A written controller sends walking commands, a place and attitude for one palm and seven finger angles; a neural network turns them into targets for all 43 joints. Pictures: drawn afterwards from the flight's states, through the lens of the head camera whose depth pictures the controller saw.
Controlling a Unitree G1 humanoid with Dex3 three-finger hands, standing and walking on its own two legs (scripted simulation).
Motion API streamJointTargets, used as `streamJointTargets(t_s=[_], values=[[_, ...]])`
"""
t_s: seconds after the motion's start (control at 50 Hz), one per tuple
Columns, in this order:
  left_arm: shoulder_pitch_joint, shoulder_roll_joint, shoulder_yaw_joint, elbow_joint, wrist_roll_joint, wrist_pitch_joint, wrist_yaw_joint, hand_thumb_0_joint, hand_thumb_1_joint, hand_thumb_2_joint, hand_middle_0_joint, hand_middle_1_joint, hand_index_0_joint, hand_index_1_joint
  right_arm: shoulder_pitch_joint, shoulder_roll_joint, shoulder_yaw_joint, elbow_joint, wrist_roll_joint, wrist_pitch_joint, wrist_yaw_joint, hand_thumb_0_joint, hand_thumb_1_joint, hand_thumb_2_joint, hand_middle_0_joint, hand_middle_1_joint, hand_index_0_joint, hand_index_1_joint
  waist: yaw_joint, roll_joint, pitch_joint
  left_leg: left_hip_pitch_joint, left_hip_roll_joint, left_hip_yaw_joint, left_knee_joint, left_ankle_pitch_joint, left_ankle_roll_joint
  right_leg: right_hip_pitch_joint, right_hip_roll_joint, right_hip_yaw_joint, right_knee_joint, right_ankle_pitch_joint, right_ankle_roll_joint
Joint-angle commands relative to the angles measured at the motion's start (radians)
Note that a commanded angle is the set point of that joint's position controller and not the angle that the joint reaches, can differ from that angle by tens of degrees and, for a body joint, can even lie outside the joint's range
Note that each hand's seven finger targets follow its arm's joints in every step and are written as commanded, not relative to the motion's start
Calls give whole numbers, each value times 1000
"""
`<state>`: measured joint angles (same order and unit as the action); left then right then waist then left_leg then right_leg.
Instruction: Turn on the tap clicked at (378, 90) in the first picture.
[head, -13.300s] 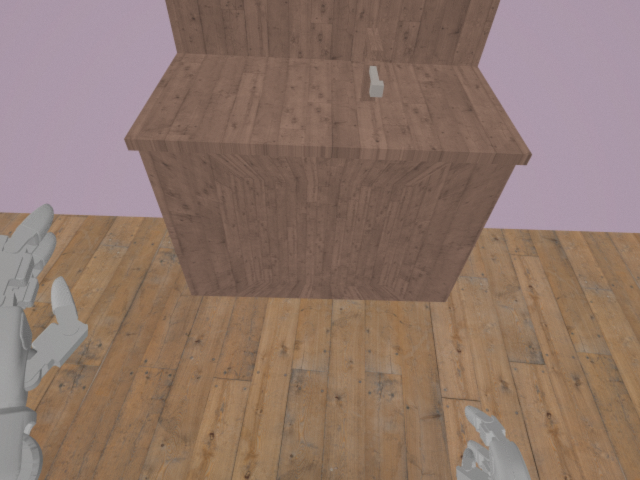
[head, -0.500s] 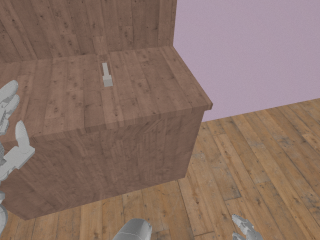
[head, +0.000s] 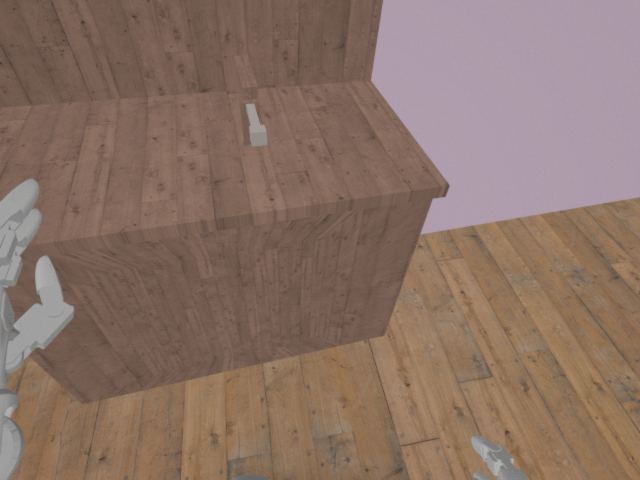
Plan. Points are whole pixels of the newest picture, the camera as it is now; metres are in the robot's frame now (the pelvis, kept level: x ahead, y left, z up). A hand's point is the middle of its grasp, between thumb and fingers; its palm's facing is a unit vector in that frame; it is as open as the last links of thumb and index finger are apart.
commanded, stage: come to a stop and stand still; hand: left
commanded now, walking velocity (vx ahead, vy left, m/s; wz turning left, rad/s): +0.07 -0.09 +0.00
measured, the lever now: (258, 135) +0.65 +0.19 +0.08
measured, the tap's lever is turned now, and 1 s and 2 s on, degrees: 0 0 0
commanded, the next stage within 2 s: look again from close up in 1.18 s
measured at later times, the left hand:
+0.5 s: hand (117, 304) +0.22 +0.22 +0.17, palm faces +0.42 -0.83 -0.37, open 7.4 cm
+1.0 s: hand (99, 272) +0.25 +0.25 +0.18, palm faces +0.41 -0.83 -0.37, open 7.4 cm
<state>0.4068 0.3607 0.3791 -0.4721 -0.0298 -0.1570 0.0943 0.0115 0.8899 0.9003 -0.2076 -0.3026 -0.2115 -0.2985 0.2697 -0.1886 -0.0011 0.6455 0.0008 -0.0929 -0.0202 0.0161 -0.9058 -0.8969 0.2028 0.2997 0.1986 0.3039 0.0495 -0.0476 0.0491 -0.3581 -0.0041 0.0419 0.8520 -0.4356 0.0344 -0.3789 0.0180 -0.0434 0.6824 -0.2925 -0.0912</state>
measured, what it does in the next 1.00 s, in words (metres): steps on the spot: right foot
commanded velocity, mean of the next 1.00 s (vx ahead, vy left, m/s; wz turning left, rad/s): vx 0.01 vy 0.02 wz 0.00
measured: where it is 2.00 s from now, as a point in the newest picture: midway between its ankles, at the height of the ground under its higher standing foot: outside the picture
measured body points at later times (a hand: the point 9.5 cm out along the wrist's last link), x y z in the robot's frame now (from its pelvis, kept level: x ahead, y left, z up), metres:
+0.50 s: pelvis +0.00 -0.03 +0.01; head +0.02 -0.03 +0.46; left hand +0.19 +0.26 +0.19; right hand +0.16 -0.26 -0.08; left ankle +0.05 +0.10 -0.71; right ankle +0.03 -0.12 -0.72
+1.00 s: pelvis +0.03 +0.00 +0.02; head +0.05 +0.00 +0.47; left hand +0.22 +0.29 +0.20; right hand +0.21 -0.21 -0.06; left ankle +0.05 +0.10 -0.72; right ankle +0.03 -0.12 -0.72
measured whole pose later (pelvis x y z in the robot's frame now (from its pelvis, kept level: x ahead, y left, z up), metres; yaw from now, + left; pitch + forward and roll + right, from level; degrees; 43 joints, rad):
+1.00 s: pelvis +0.03 +0.00 +0.02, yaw +1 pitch -2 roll +0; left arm 0.42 0.35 0.32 -0.46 -0.04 -0.16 0.14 0.01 0.89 0.90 -0.21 -0.30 -0.21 -0.30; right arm 0.19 -0.17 0.03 0.59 0.00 -0.10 -0.04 0.02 -0.91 -0.90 0.20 0.30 0.20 0.30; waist 0.03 0.00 0.07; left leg -0.22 0.01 0.04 0.45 -0.21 0.02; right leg -0.17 -0.01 -0.05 0.43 -0.23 0.00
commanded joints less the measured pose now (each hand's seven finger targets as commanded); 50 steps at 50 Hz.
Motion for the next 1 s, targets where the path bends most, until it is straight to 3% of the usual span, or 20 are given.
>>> streamJointTargets(t_s=[0.0, 0.02, 0.04, 0.08, 0.12, 0.16, 0.2, 0.24, 0.26, 0.28, 0.3, 0.32, 0.36, 0.44, 0.5, 0.54, 0.58, 0.66, 0.86, 0.98], values=[[-289, 195, 60, -328, 3, -82, 41, 0, 900, 900, -200, -300, -200, -300, -108, -141, -46, -179, -1, -94, -26, 0, -900, -900, 200, 300, 200, 300, -60, 456, -95, 408, 209, -338, -577, 89, 58, -318, 72, -13, 417, -292, 51], [-284, 220, 88, -293, 8, -96, 40, 0, 900, 900, -200, -300, -200, -300, -118, -125, -46, -185, 9, -102, -11, 0, -900, -900, 200, 300, 200, 300, -55, 370, -79, 257, 286, -465, -615, 124, 147, -294, 83, 68, 614, -224, 67], [-250, 225, 94, -256, -1, -84, 28, 0, 900, 900, -200, -300, -200, -300, -115, -115, -46, -173, 9, -104, 10, 0, -900, -900, 200, 300, 200, 300, -78, 349, 5, 142, 313, -608, -699, -90, 111, -342, 53, 124, 679, -171, 68], [-181, 253, 132, -320, 3, -90, 29, 0, 900, 900, -200, -300, -200, -300, -132, -114, -45, -181, 10, -100, 25, 0, -900, -900, 200, 300, 200, 300, -55, 214, 31, 120, 293, -509, -658, -144, 134, -352, -3, 138, 630, -54, 71], [-29, 217, 148, -255, -9, -92, 31, 0, 900, 900, -200, -300, -200, -300, -114, -120, -52, -168, 7, -94, 28, 0, -900, -900, 200, 300, 200, 300, -51, 207, -19, 90, 273, -402, -627, -145, 164, -257, -19, 96, 480, -33, 66], [24, 195, 146, -247, -12, -95, 28, 0, 900, 900, -200, -300, -200, -300, -103, -117, -54, -179, 7, -79, 27, 0, -900, -900, 200, 300, 200, 300, -38, 253, -52, 8, 237, -271, -650, -173, 117, -61, -13, 3, 234, -47, 54], [23, 194, 153, -175, -12, -93, 33, 0, 900, 900, -200, -300, -200, -300, -99, -122, -52, -195, 5, -71, 9, 0, -900, -900, 200, 300, 200, 300, -36, 290, -59, -77, 219, -212, -646, -202, 86, 150, 11, -61, 1, -80, 56], [-41, 186, 129, -97, -1, -85, 37, 0, 900, 900, -200, -300, -200, -300, -92, -124, -50, -191, 5, -67, -8, 0, -900, -900, 200, 300, 200, 300, -30, 198, -89, -127, 171, -150, -519, -212, 46, 347, 26, -66, -199, -93, 56], [-70, 181, 111, -61, 4, -81, 38, 0, 900, 900, -200, -300, -200, -300, -86, -124, -52, -179, 4, -67, -13, 0, -900, -900, 200, 300, 200, 300, -30, 89, -88, -161, 116, -89, -351, -152, 26, 393, -22, 13, -288, -105, 33], [-80, 180, 88, -34, 8, -76, 34, 0, 900, 900, -200, -300, -200, -300, -82, -109, -52, -173, 8, -70, -13, 0, -900, -900, 200, 300, 200, 300, -41, -87, -78, -193, 31, -28, -87, -52, 8, 345, -181, 286, -401, -156, -36], [-153, 214, 94, -71, -2, -81, 36, 0, 900, 900, -200, -300, -200, -300, -112, -105, -41, -182, 12, -74, -13, 0, -900, -900, 200, 300, 200, 300, -44, -176, -49, -250, -1, -26, 117, -3, -14, 294, -336, 507, -469, 4, -107], [-204, 191, 74, -85, -9, -80, 39, 0, 900, 900, -200, -300, -200, -300, -103, -112, -44, -164, 17, -90, -12, 0, -900, -900, 200, 300, 200, 300, -42, -146, -84, -225, 21, -75, 154, -3, -28, 245, -370, 513, -467, -88, -129], [-146, 162, 40, -120, -7, -74, 38, 0, 900, 900, -200, -300, -200, -300, -101, -127, -48, -159, 20, -88, -9, 0, -900, -900, 200, 300, 200, 300, -43, -98, -39, -138, 49, -83, 49, 64, -32, 157, -333, 405, -447, -67, -117], [-81, 224, 113, -291, -5, -94, 73, 0, 900, 900, -200, -300, -200, -300, -149, -105, -37, -177, 5, -88, -22, 0, -900, -900, 200, 300, 200, 300, -26, -15, -131, 150, 4, 3, -381, 223, -17, 180, -242, 197, -316, 97, -18], [-24, 223, 132, -290, -13, -108, 77, 0, 900, 900, -200, -300, -200, -300, -158, -131, -52, -198, 17, -92, -27, 0, -900, -900, 200, 300, 200, 300, -17, 109, -124, 220, 106, -117, -439, 353, 14, 127, -144, 134, -231, 50, 46], [2, 223, 144, -246, -13, -109, 69, 0, 900, 900, -200, -300, -200, -300, -155, -128, -50, -201, 25, -84, -26, 0, -900, -900, 200, 300, 200, 300, -27, 206, -115, 175, 128, -155, -459, 283, 20, 132, -109, 109, -229, 23, 60], [-1, 213, 152, -208, -14, -111, 65, 0, 900, 900, -200, -300, -200, -300, -152, -123, -46, -204, 26, -85, -26, 0, -900, -900, 200, 300, 200, 300, -28, 162, -99, 119, 115, -146, -461, 270, 15, 193, -93, 98, -254, 89, 67], [-3, 162, 90, -148, -22, -95, 56, 0, 900, 900, -200, -300, -200, -300, -131, -133, -53, -198, 22, -85, -22, 0, -900, -900, 200, 300, 200, 300, -37, 22, -129, 156, 76, -84, -384, 321, -13, 200, -147, 163, -320, 181, 48], [-85, 176, 69, -214, -13, -75, 67, 0, 900, 900, -200, -300, -200, -300, -163, -125, -29, -210, 11, -65, -33, 0, -900, -900, 200, 300, 200, 300, -27, 109, -128, 184, 102, -119, -485, 310, -4, 216, -90, 95, -314, 163, 62], [-29, 176, 89, -204, -19, -72, 66, 0, 900, 900, -200, -300, -200, -300, -155, -119, -25, -211, 9, -62, -33, 0, -900, -900, 200, 300, 200, 300, -26, 142, -164, 209, 112, -119, -488, 437, -14, 255, -76, 63, -290, 241, 67]])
